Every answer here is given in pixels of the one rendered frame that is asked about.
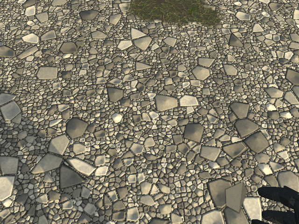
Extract right robot hand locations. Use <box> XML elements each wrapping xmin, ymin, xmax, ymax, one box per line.
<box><xmin>251</xmin><ymin>186</ymin><xmax>299</xmax><ymax>224</ymax></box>

